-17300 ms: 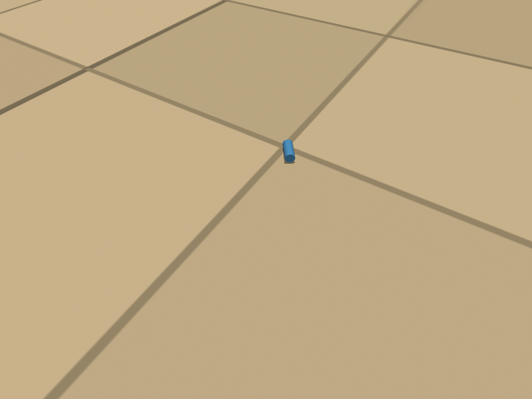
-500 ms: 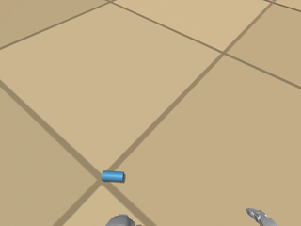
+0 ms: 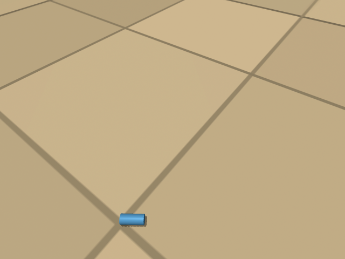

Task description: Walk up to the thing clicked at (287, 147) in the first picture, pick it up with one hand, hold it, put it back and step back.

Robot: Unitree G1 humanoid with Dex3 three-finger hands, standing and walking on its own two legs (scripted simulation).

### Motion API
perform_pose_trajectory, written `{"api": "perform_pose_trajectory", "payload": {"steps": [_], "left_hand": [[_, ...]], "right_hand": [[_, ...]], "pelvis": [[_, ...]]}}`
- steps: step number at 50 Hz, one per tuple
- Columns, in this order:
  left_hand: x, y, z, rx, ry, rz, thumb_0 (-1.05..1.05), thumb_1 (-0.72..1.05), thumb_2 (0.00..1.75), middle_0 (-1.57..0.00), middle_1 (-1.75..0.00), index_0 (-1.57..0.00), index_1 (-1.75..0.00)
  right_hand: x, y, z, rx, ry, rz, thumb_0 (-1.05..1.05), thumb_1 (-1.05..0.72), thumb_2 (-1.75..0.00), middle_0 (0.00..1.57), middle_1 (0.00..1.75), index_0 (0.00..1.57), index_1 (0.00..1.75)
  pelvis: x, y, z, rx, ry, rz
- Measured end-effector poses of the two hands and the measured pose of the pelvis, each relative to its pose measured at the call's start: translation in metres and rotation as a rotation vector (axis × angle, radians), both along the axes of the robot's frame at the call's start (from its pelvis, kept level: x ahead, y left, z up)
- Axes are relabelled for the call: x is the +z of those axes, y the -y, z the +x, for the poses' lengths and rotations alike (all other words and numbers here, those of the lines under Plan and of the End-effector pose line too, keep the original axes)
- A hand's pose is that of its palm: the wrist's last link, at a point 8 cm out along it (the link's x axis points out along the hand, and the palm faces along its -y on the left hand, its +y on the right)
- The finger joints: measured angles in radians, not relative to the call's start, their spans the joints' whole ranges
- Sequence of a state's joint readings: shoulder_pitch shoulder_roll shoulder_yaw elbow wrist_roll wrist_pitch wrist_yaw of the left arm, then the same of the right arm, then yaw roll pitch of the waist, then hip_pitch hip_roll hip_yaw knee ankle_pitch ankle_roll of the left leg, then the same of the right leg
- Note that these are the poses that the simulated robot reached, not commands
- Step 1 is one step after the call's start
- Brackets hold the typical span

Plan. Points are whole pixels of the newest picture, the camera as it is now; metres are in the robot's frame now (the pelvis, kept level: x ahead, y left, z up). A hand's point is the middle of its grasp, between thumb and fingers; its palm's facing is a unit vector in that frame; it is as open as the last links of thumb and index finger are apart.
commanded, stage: walk up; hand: left
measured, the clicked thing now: (132, 219) +0.46 +0.25 -0.74
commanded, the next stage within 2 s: none
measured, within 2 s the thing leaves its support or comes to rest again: neither
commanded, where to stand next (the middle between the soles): +0.08 +0.00 m, yaw +1 degrees
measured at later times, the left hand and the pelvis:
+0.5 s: hand out of the picture +0.09 +0.26 -0.15, palm faces -0.01 -0.93 -0.36, open 7.4 cm; pelvis +0.01 +0.00 +0.00, yaw +0 degrees
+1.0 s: hand out of the picture +0.07 +0.26 -0.15, palm faces -0.01 -0.94 -0.34, open 7.4 cm; pelvis +0.01 +0.00 +0.01, yaw +1 degrees
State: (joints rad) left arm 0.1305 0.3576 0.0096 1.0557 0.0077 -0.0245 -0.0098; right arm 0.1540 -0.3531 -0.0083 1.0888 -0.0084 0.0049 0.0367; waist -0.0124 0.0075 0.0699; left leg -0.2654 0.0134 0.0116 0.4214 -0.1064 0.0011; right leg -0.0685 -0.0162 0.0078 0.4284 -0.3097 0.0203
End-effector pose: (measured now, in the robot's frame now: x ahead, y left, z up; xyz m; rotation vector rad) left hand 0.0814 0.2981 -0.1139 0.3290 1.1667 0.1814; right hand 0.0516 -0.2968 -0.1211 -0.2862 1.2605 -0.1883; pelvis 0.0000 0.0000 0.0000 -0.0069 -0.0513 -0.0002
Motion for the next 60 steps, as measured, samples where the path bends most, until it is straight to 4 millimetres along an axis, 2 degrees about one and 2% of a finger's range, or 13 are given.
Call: {"api": "perform_pose_trajectory", "payload": {"steps": [5,10,19,25,37,45,53,60], "left_hand": [[-0.003,0.001,0.022,-0.014,0.016,-0.017,0.01,0.91,0.89,-0.21,-0.30,-0.20,-0.30],[-0.003,0.000,0.028,-0.016,0.002,-0.017,0.00,0.91,0.89,-0.21,-0.30,-0.20,-0.30],[0.001,-0.004,0.014,0.018,-0.028,0.003,0.00,0.91,0.90,-0.21,-0.30,-0.20,-0.30],[0.004,-0.007,-0.001,0.037,-0.048,0.014,0.01,0.91,0.90,-0.21,-0.30,-0.20,-0.30],[0.000,-0.007,-0.021,0.059,-0.090,0.009,0.01,0.91,0.90,-0.21,-0.30,-0.20,-0.30],[-0.002,-0.006,-0.018,0.057,-0.082,-0.002,0.01,0.91,0.90,-0.21,-0.30,-0.20,-0.30],[-0.001,-0.005,-0.013,0.054,-0.078,0.002,0.00,0.91,0.90,-0.21,-0.30,-0.20,-0.30],[-0.002,-0.011,-0.020,0.063,-0.068,0.055,0.00,0.91,0.89,-0.21,-0.30,-0.20,-0.30]], "right_hand": [[0.007,0.002,0.001,-0.015,-0.018,-0.028,0.01,-0.90,-0.90,0.20,0.30,0.20,0.30],[0.010,0.003,0.014,-0.018,0.003,-0.036,0.01,-0.90,-0.90,0.20,0.30,0.20,0.30],[0.009,-0.003,0.045,0.003,0.068,-0.014,0.00,-0.90,-0.90,0.20,0.30,0.20,0.30],[0.008,-0.008,0.056,0.021,0.089,0.005,0.00,-0.90,-0.90,0.20,0.30,0.20,0.30],[0.005,-0.009,0.045,0.024,0.042,0.007,0.00,-0.90,-0.90,0.20,0.30,0.20,0.30],[0.007,-0.008,0.037,0.015,0.021,-0.004,0.00,-0.90,-0.90,0.20,0.30,0.20,0.30],[0.006,-0.006,0.038,0.015,0.018,-0.002,0.00,-0.90,-0.90,0.20,0.30,0.20,0.30],[-0.004,0.011,0.038,0.016,0.034,-0.018,0.00,-0.90,-0.90,0.21,0.30,0.21,0.30]], "pelvis": [[0.002,-0.002,0.005,-0.003,-0.012,0.001],[0.003,-0.003,0.008,-0.006,-0.020,0.001],[0.004,-0.003,0.012,-0.004,-0.011,0.000],[0.005,-0.002,0.010,0.000,-0.006,0.001],[0.006,-0.002,0.010,0.008,-0.006,-0.001],[0.006,-0.003,0.011,0.013,-0.008,-0.001],[0.005,-0.002,0.012,0.018,-0.022,0.002],[-0.005,0.007,-0.017,0.023,-0.027,0.006]]}}
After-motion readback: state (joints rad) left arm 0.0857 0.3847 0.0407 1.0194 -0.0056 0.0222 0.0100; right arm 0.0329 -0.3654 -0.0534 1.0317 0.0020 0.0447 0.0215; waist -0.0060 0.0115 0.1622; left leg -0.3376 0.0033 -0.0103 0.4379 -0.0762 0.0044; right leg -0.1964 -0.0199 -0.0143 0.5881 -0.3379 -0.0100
